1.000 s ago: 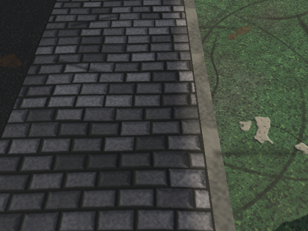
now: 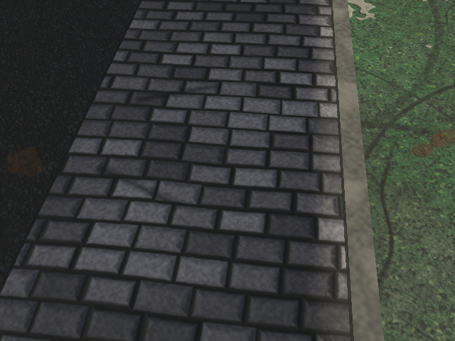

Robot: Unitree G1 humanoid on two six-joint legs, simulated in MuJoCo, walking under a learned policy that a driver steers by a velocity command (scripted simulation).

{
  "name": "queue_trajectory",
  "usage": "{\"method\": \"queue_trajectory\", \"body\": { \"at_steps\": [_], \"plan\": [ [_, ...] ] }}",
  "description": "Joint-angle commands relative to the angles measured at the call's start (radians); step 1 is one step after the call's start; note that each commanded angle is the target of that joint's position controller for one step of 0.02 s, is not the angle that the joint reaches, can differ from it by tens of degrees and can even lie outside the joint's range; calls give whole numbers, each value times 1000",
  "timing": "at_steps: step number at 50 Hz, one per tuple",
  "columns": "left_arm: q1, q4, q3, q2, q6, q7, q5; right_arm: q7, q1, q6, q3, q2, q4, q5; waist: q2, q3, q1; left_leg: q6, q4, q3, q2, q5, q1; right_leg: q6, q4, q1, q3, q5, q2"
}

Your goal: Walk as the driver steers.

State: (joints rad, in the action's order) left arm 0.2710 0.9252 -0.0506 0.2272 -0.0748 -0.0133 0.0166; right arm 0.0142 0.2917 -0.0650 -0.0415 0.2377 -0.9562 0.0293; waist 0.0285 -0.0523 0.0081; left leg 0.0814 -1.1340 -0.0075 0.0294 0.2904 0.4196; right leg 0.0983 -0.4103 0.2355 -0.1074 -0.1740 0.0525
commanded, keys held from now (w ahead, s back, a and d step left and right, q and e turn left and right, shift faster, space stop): w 0.10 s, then w+e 0.46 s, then s+e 0.40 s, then w+e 0.04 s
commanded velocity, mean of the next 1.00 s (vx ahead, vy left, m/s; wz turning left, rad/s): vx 0.32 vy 0.00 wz -0.40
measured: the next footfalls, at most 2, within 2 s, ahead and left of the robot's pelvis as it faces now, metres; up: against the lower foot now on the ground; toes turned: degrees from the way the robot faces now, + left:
left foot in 0.38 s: +0.38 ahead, +0.11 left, +0.00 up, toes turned -4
right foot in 0.84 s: +0.51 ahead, -0.12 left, +0.00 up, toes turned -25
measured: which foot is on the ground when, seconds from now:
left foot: up 0.00-0.36, down 0.38-0.82, up 0.84-1.00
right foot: down 0.00-0.40, up 0.42-0.82, down 0.84-1.00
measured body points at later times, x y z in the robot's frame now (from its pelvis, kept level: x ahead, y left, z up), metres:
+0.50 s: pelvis +0.27 +0.04 -0.01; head +0.30 +0.04 +0.44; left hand +0.30 +0.29 -0.16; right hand +0.37 -0.23 -0.12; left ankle +0.34 +0.11 -0.74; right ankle +0.14 -0.06 -0.66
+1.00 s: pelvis +0.39 -0.01 -0.01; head +0.44 -0.05 +0.43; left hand +0.62 +0.18 -0.13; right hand +0.38 -0.28 -0.16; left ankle +0.43 +0.13 -0.65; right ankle +0.48 -0.11 -0.74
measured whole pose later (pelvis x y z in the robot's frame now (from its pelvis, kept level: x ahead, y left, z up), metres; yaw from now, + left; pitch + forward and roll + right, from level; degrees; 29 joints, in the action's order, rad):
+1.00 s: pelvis +0.39 -0.01 -0.01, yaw -27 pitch +0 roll +2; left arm 0.15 0.80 -0.06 0.25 0.04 0.01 0.01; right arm -0.04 0.16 0.04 -0.05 0.23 -0.83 0.03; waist 0.01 -0.11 -0.01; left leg -0.02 -1.22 0.01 0.02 0.46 0.52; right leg 0.11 -0.50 0.43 -0.01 -0.07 0.08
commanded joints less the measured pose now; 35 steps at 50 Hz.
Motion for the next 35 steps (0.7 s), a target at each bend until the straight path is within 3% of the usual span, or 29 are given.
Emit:
{"method": "queue_trajectory", "body": {
  "at_steps": [1, 3, 6, 9, 13, 16, 17, 18, 19, 20, 21, 22, 23, 24, 26, 28, 30, 32, 35],
  "plan": [
    [79, 1, -12, 82, -31, 3, -10, 14, 68, 17, -7, 30, 23, 9, -82, 25, 26, -21, 20, -9, 58, -64, 110, 111, 260, -79, 256, 202, -265],
    [116, 21, -14, 93, -33, 4, -11, 17, -19, 24, -6, 32, 48, 10, -78, -9, 14, -39, 85, 11, 77, -132, 188, 110, 288, -94, 222, 208, -253],
    [173, 46, -6, 78, -29, 4, -14, 18, -157, 24, -1, 32, 91, 5, -77, -41, -18, -62, 241, 37, 83, -229, 246, 102, 299, -125, 191, 267, -226],
    [222, 64, -4, 86, -27, 9, -12, 17, -263, 19, 9, 17, 122, -2, -84, -48, -46, -77, 405, 58, 52, -293, 216, 97, 276, -156, 193, 331, -215],
    [264, 81, -6, 101, -17, 20, -2, 12, -357, 10, 11, 30, 160, -7, -95, -47, -72, -75, 512, 55, 22, -276, 203, 112, 208, -252, 237, 413, -239],
    [224, 73, -16, 125, -10, 28, 7, 6, -322, -8, 2, 60, 169, -13, -107, -31, -34, -47, 583, 38, -1, -176, 99, 96, 126, -278, 273, 504, -258],
    [198, 67, -20, 135, -10, 28, 6, 1, -246, -16, -6, 76, 150, -13, -110, -1, 1, -33, 618, 45, -26, -139, -13, 81, 53, -260, 271, 584, -247],
    [177, 62, -21, 135, -10, 23, 1, -9, -102, -27, -19, 99, 105, -7, -73, 74, 64, -11, 686, 53, -42, -163, -205, 61, -109, -217, 240, 610, -202],
    [165, 38, -14, 106, -13, 18, -10, -24, 67, -41, -40, 163, 74, 17, -5, 199, 124, 34, 701, -84, 97, -101, -462, 40, -355, -62, 201, 421, -144],
    [257, 1, 8, -11, -11, 18, -48, -31, 150, -37, -66, 270, 85, 42, 190, 357, 96, 132, 746, -487, 399, -8, -766, -6, -703, 272, 99, -137, 6],
    [254, 8, -13, 75, -1, 25, -28, -27, 92, -17, -61, 222, 93, 14, 172, 365, 78, 168, 854, -672, 428, 79, -703, 7, -837, 383, 148, -342, 4],
    [192, 5, -26, 104, 8, 23, -14, -24, 0, -13, -41, 141, 110, 4, 71, 201, 41, 142, 873, -518, 385, 137, -560, 13, -860, 415, 170, -262, -60],
    [137, -3, -24, 84, 10, 13, -9, -21, -58, -18, -28, 85, 114, -1, 22, 108, 28, 120, 910, -383, 336, 75, -431, 8, -824, 399, 169, -188, -97],
    [117, -8, -25, 66, 18, 5, -3, -23, -75, -24, -22, 62, 109, -1, 39, 59, 8, 90, 938, -278, 293, -6, -348, 2, -786, 369, 165, -154, -121],
    [124, -10, -26, 41, 46, -11, 17, -29, -56, -39, -16, 43, 85, -8, 64, 34, -26, 63, 966, -147, 251, -127, -268, -16, -758, 322, 154, -123, -139],
    [85, -34, -25, 30, 62, -20, 17, -27, -19, -57, -20, 53, 68, -17, 52, 30, -35, 71, 987, -76, 249, -213, -269, -27, -749, 356, 145, -74, -147],
    [32, -59, -26, 31, 71, -21, 18, -31, -9, -64, -21, 64, 61, -16, 30, -2, -49, 81, 953, 23, 250, -555, -268, -49, -703, 394, 125, -31, -142],
    [-15, -86, -18, 17, 70, -21, 15, -35, -13, -58, -18, 65, 54, -15, 53, -9, -57, 71, 902, 137, 213, -784, -249, -65, -560, 365, 81, 33, -120],
    [-90, -115, -3, 7, 66, -31, 11, -41, -13, -44, -24, 96, 56, -19, 90, 20, -33, 51, 846, 233, 177, -813, -244, -58, -331, 236, 12, 160, -78]
  ]
}}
